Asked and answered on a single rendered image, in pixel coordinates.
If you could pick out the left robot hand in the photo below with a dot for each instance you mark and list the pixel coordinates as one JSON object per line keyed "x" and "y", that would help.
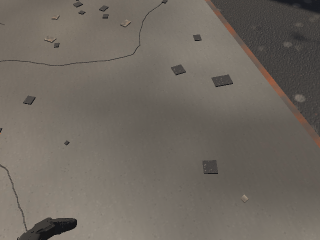
{"x": 49, "y": 227}

